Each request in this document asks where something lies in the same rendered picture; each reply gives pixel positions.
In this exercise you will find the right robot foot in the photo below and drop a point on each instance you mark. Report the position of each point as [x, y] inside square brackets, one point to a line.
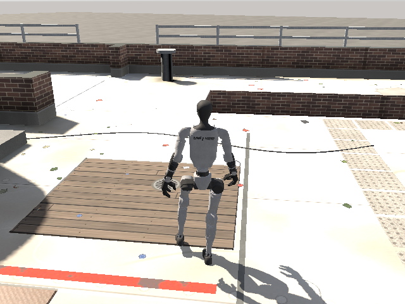
[207, 259]

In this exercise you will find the robot left upper arm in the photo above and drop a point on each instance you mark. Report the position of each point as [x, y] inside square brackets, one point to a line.
[180, 143]

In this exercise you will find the left robot forearm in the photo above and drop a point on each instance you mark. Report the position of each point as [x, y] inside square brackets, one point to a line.
[170, 170]

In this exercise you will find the left robot hand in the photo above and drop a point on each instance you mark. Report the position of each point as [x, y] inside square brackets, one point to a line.
[165, 188]

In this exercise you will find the right robot hand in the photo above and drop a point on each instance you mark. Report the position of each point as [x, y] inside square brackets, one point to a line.
[229, 176]

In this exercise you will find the right robot forearm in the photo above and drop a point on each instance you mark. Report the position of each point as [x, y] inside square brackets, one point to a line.
[232, 166]

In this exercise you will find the right robot thigh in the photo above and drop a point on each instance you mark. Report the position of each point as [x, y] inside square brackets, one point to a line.
[217, 187]

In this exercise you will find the robot right upper arm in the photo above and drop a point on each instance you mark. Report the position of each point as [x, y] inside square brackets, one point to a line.
[226, 144]

